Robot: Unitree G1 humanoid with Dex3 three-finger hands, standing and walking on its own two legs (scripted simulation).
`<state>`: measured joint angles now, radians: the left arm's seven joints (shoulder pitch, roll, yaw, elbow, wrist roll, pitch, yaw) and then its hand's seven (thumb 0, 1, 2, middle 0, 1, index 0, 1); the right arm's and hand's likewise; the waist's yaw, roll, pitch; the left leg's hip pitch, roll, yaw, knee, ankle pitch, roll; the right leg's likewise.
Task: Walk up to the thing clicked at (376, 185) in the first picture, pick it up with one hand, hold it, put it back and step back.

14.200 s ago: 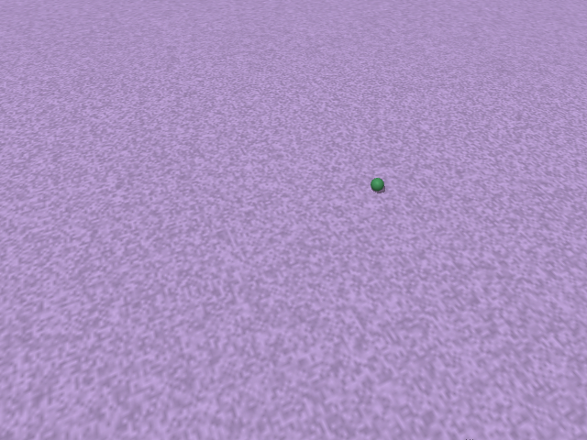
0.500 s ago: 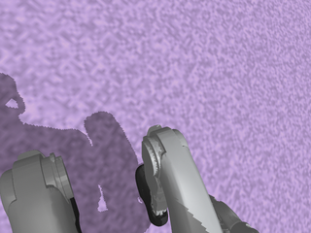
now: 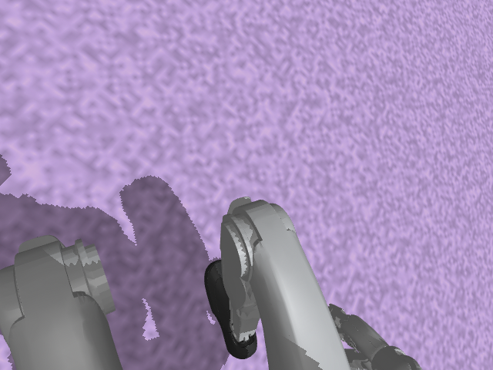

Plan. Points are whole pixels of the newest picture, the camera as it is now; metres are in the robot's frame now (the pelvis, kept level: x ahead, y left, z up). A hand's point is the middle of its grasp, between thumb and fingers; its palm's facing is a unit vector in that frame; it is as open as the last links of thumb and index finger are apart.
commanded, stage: rest palm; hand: left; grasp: from above
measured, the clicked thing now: out of the picture +0.41 +0.36 -0.27
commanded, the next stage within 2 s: close in 0.36 s
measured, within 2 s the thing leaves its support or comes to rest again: neither
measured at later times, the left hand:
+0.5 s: hand out of the picture +0.39 +0.35 -0.25, palm faces -0.44 -0.20 -0.87, open 13.9 cm
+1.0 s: hand out of the picture +0.39 +0.35 -0.25, palm faces -0.45 -0.20 -0.87, open 12.1 cm
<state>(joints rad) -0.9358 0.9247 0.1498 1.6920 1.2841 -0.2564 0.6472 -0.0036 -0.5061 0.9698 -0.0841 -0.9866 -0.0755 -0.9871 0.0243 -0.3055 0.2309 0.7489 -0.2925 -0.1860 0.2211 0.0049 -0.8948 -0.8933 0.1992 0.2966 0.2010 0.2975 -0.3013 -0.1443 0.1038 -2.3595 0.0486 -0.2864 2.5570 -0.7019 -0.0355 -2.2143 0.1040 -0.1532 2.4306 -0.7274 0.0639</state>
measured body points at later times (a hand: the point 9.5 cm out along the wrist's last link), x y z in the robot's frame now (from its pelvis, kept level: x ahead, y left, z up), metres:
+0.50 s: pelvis +0.00 +0.00 +0.00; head +0.26 +0.14 +0.34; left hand +0.41 +0.35 -0.20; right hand +0.09 -0.24 -0.07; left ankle +0.06 +0.14 -0.26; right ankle +0.10 -0.12 -0.26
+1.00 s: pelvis +0.00 +0.00 +0.00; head +0.26 +0.14 +0.34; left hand +0.41 +0.36 -0.20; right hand +0.09 -0.25 -0.07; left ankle +0.06 +0.14 -0.26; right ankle +0.10 -0.12 -0.26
